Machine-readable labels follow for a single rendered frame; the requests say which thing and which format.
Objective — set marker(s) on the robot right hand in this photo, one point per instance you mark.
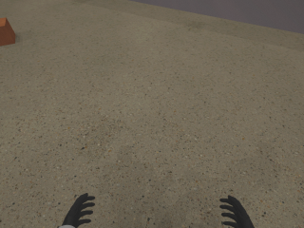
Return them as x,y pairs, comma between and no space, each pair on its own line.
240,216

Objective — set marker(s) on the robot left hand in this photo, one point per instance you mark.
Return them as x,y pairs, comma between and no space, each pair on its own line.
75,212

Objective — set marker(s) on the carton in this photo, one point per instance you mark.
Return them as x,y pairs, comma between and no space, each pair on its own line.
7,35

